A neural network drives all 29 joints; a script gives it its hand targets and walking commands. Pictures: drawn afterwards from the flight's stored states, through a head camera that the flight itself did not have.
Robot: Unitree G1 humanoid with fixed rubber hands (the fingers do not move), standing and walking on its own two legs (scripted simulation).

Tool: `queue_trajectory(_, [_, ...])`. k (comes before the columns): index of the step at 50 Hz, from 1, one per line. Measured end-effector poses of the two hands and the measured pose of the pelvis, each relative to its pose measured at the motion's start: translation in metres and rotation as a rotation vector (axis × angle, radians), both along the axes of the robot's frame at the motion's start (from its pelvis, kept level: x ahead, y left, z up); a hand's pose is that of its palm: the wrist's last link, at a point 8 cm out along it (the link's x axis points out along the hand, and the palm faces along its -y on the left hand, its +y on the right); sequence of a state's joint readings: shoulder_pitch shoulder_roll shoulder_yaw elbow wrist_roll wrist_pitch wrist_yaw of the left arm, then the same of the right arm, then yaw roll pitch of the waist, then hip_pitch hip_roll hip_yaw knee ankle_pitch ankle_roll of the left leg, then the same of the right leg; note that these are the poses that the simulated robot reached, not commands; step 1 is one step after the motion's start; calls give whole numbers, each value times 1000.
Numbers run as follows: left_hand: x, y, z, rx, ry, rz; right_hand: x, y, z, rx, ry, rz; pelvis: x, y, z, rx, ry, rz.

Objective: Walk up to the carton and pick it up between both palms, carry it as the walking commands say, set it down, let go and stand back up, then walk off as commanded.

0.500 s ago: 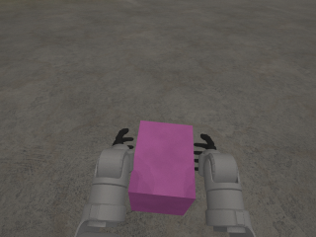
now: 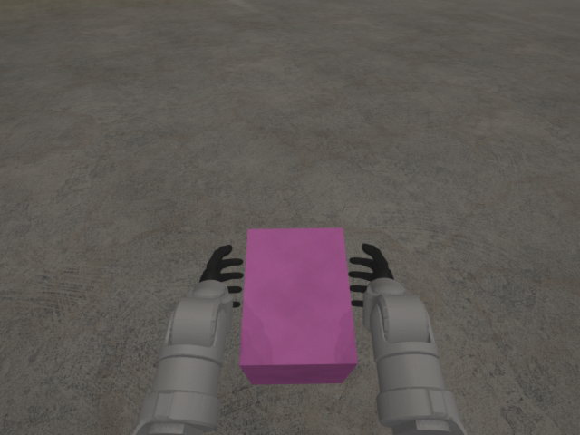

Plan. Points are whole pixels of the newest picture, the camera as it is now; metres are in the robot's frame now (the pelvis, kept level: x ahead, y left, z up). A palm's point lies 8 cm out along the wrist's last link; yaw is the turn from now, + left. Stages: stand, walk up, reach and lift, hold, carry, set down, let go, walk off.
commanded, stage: carry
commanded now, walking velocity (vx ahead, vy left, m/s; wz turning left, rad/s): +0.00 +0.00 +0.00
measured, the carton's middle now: (296, 308) +0.35 +0.00 -0.01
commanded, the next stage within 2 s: hold in 0.14 s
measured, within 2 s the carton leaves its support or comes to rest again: neither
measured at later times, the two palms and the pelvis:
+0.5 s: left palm (213, 320) +0.27 +0.11 +0.07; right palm (402, 325) +0.27 -0.13 +0.07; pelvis -0.02 +0.00 +0.00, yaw +1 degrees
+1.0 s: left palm (225, 321) +0.27 +0.10 +0.07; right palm (407, 351) +0.25 -0.14 +0.05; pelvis -0.04 +0.00 +0.00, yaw +0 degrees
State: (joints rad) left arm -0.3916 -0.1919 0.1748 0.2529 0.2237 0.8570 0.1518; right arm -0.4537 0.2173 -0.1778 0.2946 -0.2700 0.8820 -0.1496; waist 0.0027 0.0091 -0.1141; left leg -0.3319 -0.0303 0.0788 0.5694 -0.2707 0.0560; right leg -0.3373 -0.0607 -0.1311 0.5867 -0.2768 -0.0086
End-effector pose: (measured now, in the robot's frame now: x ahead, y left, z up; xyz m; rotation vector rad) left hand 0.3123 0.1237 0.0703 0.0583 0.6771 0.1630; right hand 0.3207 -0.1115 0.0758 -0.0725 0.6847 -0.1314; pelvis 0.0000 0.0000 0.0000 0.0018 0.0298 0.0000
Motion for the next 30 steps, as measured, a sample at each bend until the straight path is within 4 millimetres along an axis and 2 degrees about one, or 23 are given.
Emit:
queue_trajectory(9, [0,1,-1,-4,-16,-6,0,-1,-3,4,-16,9,0,0,0,0,-2,0])
queue_trajectory(12, [-5,4,-7,-16,-22,-22,-4,-2,-9,20,-19,34,0,0,1,0,-30,0])
queue_trajectory(19, [-27,1,-12,-16,-21,-83,-26,-9,-14,17,-16,72,-5,-2,2,-5,-86,15])
queue_trajectory(26, [-44,-10,-1,-12,-58,-124,-50,-21,-4,22,-54,36,-23,-3,1,-4,-129,15])
queue_trajectory(30, [-56,-11,-5,-6,-42,-129,-63,-22,-8,30,-38,32,-33,-3,1,-4,-144,12])
